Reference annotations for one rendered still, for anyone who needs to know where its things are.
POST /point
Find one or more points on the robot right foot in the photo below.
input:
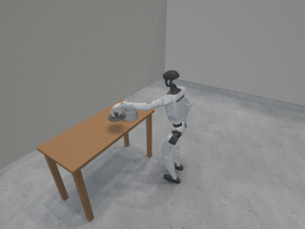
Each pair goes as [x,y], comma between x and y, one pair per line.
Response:
[180,167]

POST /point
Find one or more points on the lid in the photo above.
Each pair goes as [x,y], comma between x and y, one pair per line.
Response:
[117,117]

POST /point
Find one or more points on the left robot forearm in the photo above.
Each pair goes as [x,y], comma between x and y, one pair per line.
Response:
[134,106]

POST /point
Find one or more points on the robot right hand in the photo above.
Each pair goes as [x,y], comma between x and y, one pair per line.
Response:
[184,119]

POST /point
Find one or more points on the right robot thigh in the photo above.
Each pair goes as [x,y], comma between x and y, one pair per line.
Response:
[176,146]

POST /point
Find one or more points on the robot left upper arm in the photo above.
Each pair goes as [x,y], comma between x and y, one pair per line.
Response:
[162,101]

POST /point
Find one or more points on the robot right upper arm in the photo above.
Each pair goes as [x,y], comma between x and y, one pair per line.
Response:
[187,98]

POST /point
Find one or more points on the right robot forearm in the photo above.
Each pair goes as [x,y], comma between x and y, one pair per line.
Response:
[186,112]

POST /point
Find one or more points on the robot left hand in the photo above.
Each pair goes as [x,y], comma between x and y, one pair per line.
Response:
[115,108]

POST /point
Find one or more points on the table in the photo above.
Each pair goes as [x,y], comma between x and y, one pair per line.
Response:
[82,143]

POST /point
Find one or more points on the pot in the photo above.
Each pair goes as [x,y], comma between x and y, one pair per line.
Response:
[131,114]

